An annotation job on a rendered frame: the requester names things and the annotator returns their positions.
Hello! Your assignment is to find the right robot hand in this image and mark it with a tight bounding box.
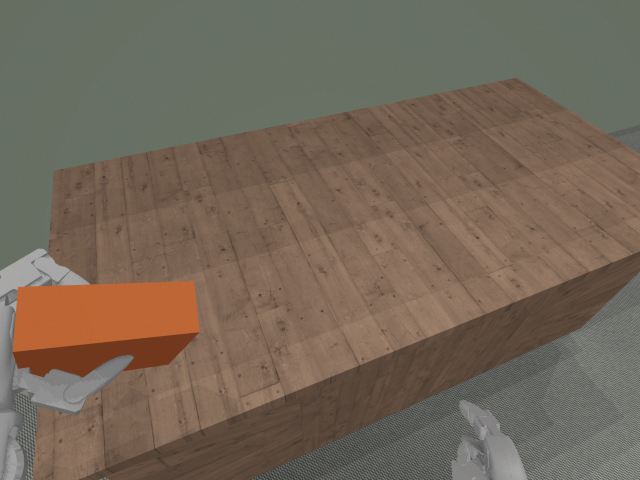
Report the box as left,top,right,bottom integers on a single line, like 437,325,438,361
451,400,528,480

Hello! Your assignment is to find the sponge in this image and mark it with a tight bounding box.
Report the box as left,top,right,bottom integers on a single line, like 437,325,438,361
13,281,200,377

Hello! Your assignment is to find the left robot forearm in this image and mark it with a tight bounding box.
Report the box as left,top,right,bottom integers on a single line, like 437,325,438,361
0,408,28,480

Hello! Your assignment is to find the table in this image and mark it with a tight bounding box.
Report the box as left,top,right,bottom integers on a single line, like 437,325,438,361
33,78,640,480

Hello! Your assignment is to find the left robot hand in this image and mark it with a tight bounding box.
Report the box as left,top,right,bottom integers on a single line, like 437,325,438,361
0,249,134,416

